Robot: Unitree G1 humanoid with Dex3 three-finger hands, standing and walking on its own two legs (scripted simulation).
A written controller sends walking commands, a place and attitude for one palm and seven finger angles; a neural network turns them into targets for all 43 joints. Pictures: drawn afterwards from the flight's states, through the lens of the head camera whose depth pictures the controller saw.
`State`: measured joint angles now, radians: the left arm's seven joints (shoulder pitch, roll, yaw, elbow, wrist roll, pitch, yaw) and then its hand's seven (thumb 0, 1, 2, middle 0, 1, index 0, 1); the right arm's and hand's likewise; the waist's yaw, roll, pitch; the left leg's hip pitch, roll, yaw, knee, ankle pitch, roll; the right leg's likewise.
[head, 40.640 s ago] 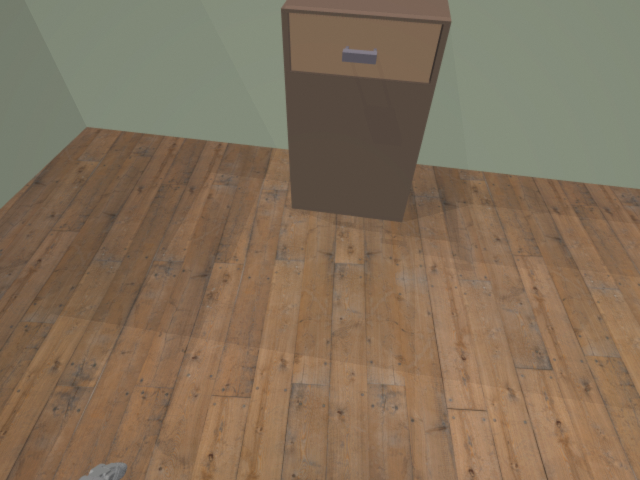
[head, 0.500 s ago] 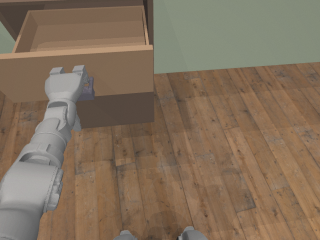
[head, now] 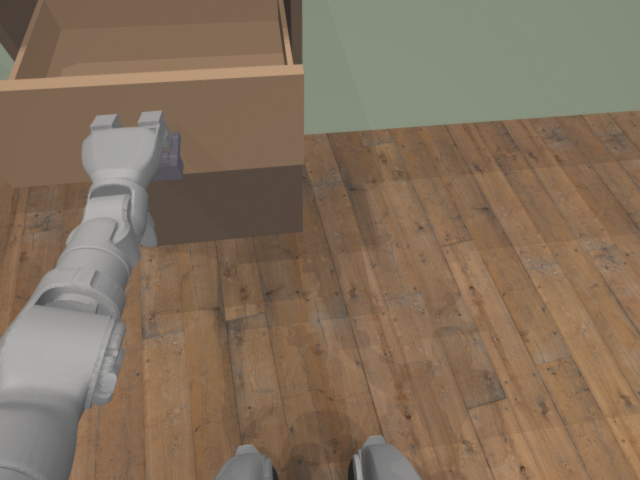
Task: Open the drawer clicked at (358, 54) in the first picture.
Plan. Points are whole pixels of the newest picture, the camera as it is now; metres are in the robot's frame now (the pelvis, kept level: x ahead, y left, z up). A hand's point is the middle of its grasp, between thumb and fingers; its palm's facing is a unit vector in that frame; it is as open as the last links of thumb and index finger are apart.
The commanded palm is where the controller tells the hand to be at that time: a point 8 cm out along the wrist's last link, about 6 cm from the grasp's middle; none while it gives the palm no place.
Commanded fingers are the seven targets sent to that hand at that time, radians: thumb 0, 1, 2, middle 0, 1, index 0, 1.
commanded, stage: lower the fingers behind the handle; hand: left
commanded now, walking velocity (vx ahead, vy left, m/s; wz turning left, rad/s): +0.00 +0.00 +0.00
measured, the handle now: (142, 154) +0.55 +0.22 +0.02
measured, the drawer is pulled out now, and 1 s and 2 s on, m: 0.24 0.24 0.24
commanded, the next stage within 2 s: lift the fingers back up to retry in 0.22 s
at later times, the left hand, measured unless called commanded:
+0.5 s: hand (140, 181) +0.50 +0.21 +0.03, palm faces -0.06 +0.00 -1.00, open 13.8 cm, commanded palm +0.49 +0.20 +0.09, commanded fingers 0.00 -0.50 0.30 -0.30 -1.20 -0.30 -1.20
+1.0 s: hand (133, 156) +0.51 +0.20 +0.07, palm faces +0.04 -0.07 -1.00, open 13.8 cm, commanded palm +0.49 +0.21 +0.14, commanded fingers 0.00 -0.50 0.30 -0.30 -1.20 -0.30 -1.20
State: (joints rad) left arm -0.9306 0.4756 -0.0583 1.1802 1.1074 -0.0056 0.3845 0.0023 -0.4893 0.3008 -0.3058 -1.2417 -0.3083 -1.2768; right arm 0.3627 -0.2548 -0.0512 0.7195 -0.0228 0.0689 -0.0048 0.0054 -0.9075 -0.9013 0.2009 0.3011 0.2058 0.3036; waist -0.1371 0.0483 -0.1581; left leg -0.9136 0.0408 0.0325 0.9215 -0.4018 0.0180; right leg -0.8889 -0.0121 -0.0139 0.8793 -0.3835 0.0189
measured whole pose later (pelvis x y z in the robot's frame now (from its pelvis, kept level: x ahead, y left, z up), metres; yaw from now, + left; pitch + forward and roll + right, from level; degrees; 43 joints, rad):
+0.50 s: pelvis +0.00 +0.00 +0.00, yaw +0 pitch +22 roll -2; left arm -0.91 0.48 -0.06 1.15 1.09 0.00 0.34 0.00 -0.49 0.30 -0.29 -1.22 -0.31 -1.24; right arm 0.37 -0.25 -0.05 0.72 -0.02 0.06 -0.01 0.01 -0.91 -0.90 0.20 0.30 0.21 0.30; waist -0.14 0.06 -0.14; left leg -0.89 0.04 0.03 0.90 -0.39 0.02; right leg -0.86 -0.01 -0.02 0.85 -0.37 0.02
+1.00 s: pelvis +0.05 -0.01 +0.03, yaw +1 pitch +18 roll -1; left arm -0.67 0.45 -0.02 0.80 1.05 -0.07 0.32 0.00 -0.49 0.30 -0.34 -1.16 -0.35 -1.15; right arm 0.35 -0.25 -0.08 0.73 -0.02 0.06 -0.01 0.01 -0.91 -0.90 0.20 0.30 0.20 0.30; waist -0.08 0.06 -0.11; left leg -0.66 0.03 0.02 0.73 -0.36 0.01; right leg -0.62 -0.01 -0.02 0.67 -0.36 0.01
